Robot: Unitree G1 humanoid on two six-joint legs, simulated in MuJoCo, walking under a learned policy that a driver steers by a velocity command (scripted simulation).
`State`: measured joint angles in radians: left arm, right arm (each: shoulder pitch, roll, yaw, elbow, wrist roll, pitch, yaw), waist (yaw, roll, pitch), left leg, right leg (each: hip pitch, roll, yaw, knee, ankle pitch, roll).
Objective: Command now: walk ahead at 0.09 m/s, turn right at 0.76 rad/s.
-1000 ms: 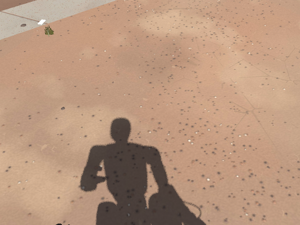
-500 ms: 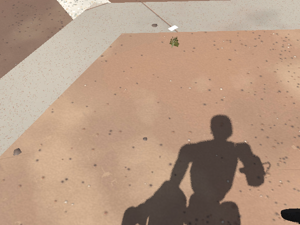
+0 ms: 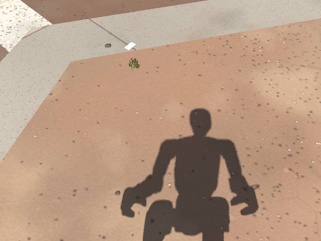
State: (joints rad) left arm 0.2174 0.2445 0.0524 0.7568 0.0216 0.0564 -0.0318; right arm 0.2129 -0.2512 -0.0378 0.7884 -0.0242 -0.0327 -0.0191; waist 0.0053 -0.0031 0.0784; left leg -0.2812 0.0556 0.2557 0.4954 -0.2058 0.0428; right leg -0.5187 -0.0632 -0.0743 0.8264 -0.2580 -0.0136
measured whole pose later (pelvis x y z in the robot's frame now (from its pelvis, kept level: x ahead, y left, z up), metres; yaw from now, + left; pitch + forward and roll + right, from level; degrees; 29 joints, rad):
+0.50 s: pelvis +0.05 -0.03 +0.01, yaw -17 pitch +1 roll +1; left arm 0.23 0.26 0.05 0.69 0.04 0.03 -0.02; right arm 0.28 -0.27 -0.04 0.79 -0.02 0.05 0.02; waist 0.00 -0.01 -0.03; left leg -0.40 0.00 0.01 0.82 -0.39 0.01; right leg -0.27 0.11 0.08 0.41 -0.17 -0.09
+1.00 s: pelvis +0.28 -0.03 -0.01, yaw +7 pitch +5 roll -3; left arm -0.05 0.28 0.02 0.60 0.04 -0.04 -0.05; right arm 0.57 -0.27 -0.08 0.88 0.00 -0.06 0.00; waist -0.15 -0.01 -0.01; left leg 0.13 -0.03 -0.29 0.23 -0.41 0.11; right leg -0.62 0.00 0.00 0.58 -0.10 0.02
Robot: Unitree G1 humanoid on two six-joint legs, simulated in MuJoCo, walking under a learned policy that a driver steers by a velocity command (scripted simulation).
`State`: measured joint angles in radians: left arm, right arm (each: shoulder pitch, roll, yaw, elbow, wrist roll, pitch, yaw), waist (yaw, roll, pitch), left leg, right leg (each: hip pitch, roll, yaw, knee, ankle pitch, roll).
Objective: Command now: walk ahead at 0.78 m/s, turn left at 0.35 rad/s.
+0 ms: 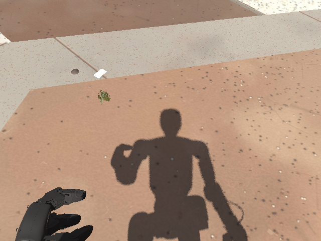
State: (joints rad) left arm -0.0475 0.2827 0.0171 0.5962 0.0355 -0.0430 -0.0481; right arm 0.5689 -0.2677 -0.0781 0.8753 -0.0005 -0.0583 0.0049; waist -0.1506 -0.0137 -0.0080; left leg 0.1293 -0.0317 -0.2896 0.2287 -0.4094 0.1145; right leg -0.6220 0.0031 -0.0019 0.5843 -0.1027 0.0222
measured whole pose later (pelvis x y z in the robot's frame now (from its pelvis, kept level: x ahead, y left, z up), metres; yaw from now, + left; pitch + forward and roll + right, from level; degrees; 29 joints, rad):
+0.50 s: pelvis +0.28 -0.02 +0.00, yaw -17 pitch +0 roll -2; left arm 0.37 0.31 0.09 0.79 0.00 0.02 0.01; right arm 0.01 -0.23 0.01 0.64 -0.02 -0.03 -0.03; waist 0.11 -0.02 0.10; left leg -0.46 -0.01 -0.03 0.60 -0.15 0.02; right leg -0.32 0.12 0.12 0.98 -0.56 -0.01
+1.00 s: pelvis +0.29 -0.05 +0.01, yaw -45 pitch +1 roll +2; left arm 0.20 0.32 0.07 0.62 0.01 0.08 -0.01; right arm 0.20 -0.33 -0.06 0.67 -0.03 0.04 -0.01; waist 0.00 0.05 0.07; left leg -0.54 0.05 0.00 1.05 -0.38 -0.07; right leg -0.29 0.08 0.07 0.54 -0.25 -0.07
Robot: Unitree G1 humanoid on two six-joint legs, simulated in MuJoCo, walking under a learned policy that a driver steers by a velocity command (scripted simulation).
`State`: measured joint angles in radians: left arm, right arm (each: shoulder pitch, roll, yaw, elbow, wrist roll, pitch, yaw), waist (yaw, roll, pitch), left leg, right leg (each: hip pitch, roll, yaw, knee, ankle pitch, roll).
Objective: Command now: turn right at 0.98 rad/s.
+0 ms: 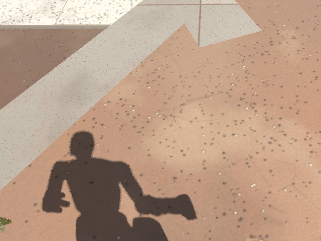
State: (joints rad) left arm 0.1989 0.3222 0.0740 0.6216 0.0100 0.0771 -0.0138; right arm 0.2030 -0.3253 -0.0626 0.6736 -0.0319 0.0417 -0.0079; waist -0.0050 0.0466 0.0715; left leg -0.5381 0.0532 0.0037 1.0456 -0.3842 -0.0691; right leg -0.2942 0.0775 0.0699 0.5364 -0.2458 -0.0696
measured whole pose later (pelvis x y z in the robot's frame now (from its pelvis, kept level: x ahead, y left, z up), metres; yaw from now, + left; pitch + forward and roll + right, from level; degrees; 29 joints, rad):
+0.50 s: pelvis +0.13 -0.01 +0.01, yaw -22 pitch +3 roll +0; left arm 0.16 0.33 0.05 0.64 0.04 0.00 -0.07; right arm 0.40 -0.30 -0.05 0.77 -0.03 -0.08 0.01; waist -0.06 -0.06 -0.05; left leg -0.08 0.00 0.01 0.33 -0.30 0.01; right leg -0.66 0.07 0.16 1.09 -0.17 -0.02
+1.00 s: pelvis +0.45 -0.24 +0.00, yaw -26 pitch +1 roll -2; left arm 0.50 0.29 0.04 0.88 0.01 -0.09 -0.02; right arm 0.15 -0.28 -0.02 0.75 -0.04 -0.04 0.06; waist 0.04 0.04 -0.01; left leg -0.75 0.14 0.01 1.00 -0.10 0.05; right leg 0.03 0.12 -0.05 0.25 -0.31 -0.09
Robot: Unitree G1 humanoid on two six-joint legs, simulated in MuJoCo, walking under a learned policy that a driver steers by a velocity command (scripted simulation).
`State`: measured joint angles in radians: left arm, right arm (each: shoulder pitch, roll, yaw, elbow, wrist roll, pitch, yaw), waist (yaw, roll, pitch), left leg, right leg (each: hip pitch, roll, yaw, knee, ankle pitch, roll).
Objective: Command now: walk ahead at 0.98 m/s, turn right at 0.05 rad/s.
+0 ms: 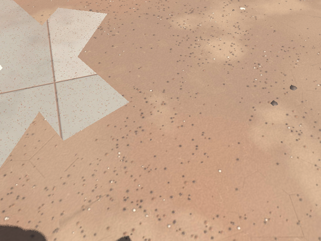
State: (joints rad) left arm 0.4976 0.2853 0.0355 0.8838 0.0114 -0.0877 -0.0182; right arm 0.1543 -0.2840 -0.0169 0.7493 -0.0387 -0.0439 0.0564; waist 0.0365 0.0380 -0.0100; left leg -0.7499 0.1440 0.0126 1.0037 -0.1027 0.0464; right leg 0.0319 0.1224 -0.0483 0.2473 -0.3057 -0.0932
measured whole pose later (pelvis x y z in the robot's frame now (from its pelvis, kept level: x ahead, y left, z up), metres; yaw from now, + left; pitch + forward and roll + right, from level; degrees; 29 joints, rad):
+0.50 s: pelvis +0.49 +0.00 +0.00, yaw -4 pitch +0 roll +3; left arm 0.05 0.27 -0.01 0.74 0.02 -0.06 -0.06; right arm 0.51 -0.27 -0.04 0.99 -0.01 -0.13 0.03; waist -0.05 -0.03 0.02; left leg 0.12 -0.10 0.13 0.15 -0.27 0.07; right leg -0.78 -0.10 0.02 0.81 0.07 -0.09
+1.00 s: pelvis +0.99 -0.12 -0.01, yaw -21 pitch +1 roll +0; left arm 0.47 0.29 0.05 0.94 -0.01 -0.10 0.00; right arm -0.01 -0.25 0.03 0.66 -0.04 -0.09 0.03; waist 0.10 0.03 0.06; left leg -0.69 0.07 0.03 0.56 0.17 0.03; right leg 0.12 0.18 0.16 0.23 -0.24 -0.16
